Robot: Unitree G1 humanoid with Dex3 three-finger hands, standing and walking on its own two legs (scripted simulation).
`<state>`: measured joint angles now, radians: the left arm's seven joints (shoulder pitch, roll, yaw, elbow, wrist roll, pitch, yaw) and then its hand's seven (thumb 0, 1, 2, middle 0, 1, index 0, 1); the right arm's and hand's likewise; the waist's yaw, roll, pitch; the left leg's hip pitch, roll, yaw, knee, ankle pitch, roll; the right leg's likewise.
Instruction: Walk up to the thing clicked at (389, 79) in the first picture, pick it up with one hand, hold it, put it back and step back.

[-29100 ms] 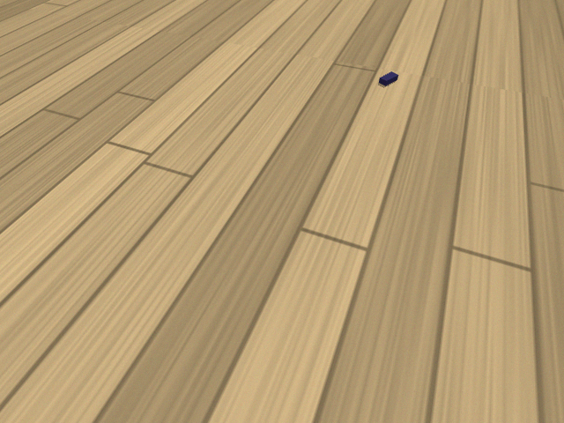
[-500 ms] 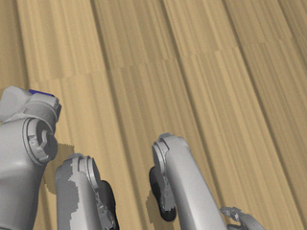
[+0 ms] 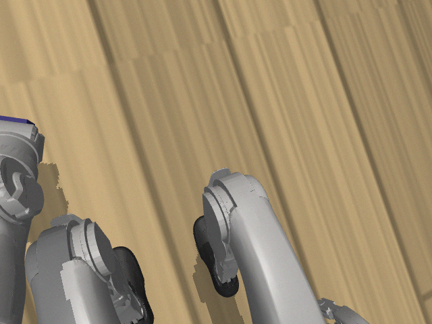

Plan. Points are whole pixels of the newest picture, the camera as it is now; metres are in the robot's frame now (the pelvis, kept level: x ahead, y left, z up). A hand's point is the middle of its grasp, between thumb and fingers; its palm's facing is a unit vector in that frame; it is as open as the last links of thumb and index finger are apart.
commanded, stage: lower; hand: left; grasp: from above
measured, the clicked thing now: (6, 152) +0.46 +0.27 -0.22
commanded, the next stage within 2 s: rest in 0.34 s
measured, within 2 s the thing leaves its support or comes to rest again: rests again in 1.28 s
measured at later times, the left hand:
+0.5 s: hand (21, 151) +0.46 +0.26 -0.23, palm faces -0.11 -0.46 -0.88, open 8.9 cm
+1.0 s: hand (34, 146) +0.47 +0.24 -0.27, palm faces -0.06 -0.46 -0.88, open 8.9 cm
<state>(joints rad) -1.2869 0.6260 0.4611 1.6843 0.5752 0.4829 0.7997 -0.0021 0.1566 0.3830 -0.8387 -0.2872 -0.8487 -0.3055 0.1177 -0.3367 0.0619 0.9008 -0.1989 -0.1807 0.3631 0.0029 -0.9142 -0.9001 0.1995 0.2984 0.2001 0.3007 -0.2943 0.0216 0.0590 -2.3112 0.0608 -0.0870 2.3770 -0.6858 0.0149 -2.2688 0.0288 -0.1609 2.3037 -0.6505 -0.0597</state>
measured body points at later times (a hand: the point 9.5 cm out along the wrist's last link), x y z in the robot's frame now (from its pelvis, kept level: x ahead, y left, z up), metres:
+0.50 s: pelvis -0.01 +0.00 -0.01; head +0.29 +0.05 +0.32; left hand +0.46 +0.27 -0.18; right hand -0.03 -0.26 -0.10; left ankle +0.08 +0.12 -0.30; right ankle +0.10 -0.09 -0.30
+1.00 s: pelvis -0.01 +0.01 -0.02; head +0.31 +0.05 +0.29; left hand +0.47 +0.26 -0.22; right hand -0.04 -0.25 -0.08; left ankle +0.08 +0.12 -0.30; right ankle +0.10 -0.09 -0.30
